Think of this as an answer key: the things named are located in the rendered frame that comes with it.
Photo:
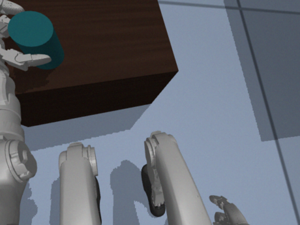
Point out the left robot hand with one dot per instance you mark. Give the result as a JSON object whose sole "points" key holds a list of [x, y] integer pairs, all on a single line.
{"points": [[13, 57]]}

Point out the right robot hand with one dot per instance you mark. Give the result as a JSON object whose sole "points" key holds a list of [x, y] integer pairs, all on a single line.
{"points": [[231, 215]]}

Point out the right robot foot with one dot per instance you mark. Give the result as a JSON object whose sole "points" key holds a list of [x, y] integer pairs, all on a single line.
{"points": [[155, 210]]}

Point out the can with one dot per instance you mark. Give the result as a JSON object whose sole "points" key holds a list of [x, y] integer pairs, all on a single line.
{"points": [[34, 33]]}

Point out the left robot arm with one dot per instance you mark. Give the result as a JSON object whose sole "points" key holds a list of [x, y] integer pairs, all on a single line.
{"points": [[17, 164]]}

